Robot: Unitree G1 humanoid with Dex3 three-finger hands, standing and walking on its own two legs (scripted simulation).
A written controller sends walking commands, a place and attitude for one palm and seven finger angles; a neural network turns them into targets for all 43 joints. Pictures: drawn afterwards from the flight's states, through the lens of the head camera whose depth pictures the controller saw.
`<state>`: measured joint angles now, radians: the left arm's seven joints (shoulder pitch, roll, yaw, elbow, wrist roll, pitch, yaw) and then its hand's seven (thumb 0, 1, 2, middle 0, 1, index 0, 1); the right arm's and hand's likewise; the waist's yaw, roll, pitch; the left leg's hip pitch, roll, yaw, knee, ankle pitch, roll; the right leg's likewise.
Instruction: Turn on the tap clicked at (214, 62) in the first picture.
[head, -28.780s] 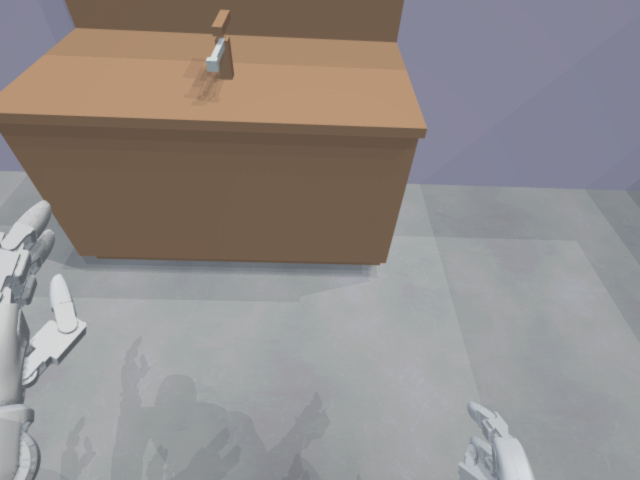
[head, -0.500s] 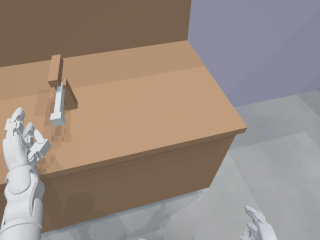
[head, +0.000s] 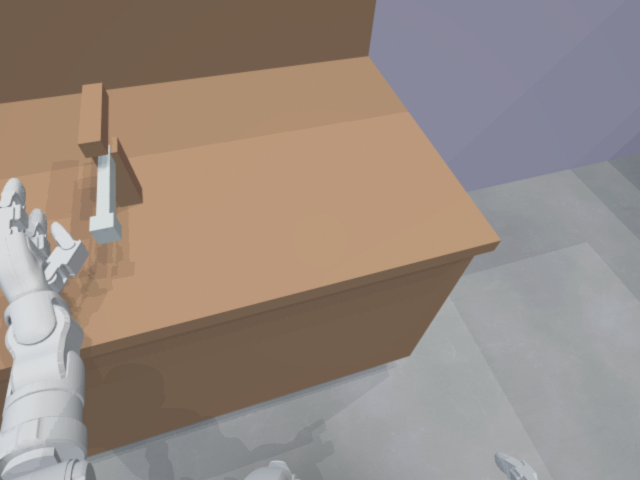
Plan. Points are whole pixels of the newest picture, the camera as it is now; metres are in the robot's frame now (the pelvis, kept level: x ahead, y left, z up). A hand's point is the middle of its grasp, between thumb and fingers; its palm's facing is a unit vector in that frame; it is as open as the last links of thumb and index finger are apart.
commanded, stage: reach beside the lever's end, fingers flat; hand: left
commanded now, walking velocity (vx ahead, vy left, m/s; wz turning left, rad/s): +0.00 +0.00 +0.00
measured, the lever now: (106, 228) +0.40 +0.29 +0.07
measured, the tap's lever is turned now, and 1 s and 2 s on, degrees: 0 0 20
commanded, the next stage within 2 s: push the lever round in 0.60 s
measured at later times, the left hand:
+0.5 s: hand (78, 254) +0.36 +0.31 +0.07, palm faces +0.55 -0.83 -0.06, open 7.9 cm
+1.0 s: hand (92, 244) +0.38 +0.30 +0.06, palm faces +0.52 -0.85 -0.07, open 7.9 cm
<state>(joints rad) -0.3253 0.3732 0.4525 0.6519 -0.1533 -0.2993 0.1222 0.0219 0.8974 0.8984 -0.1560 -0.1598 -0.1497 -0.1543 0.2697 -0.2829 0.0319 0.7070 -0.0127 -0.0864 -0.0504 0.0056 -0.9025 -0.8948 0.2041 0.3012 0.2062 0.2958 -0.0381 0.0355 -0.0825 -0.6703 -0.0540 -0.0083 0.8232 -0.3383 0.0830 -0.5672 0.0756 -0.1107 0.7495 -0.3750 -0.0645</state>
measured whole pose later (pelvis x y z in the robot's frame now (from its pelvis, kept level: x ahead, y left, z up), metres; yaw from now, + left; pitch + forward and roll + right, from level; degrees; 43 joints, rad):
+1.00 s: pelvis +0.00 +0.00 +0.00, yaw +0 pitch +12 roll -4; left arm -0.33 0.38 0.44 0.69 -0.15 -0.33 0.12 0.02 0.90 0.90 -0.15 -0.15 -0.15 -0.15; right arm 0.30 -0.29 0.02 0.69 -0.01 -0.02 -0.03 0.00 -0.90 -0.89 0.20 0.30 0.21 0.30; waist -0.04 0.04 -0.10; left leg -0.70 -0.04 -0.01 0.85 -0.36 0.08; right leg -0.59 0.09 -0.11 0.76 -0.38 -0.07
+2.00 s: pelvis +0.00 -0.01 +0.00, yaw +0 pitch +12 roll -3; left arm -0.41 0.21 0.34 0.69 -0.04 -0.29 0.46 0.02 0.93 0.91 -0.15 -0.15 -0.15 -0.15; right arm 0.25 -0.25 0.02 0.70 -0.04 -0.01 0.00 0.00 -0.90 -0.89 0.20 0.30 0.21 0.30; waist -0.05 0.05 -0.12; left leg -0.70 -0.05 -0.02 0.86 -0.36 0.07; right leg -0.59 0.09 -0.12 0.78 -0.39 -0.08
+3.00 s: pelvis +0.01 -0.04 -0.01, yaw +1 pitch +16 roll -2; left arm -0.70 0.12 0.41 0.93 0.10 -0.23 0.83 0.01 0.95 0.91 -0.15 -0.15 -0.15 -0.15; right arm 0.28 -0.23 -0.02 0.74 -0.10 0.03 0.07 0.00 -0.91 -0.89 0.20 0.30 0.20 0.30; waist -0.11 0.05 -0.17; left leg -0.78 -0.04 -0.04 0.89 -0.38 0.03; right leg -0.68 0.10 -0.14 0.83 -0.43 -0.12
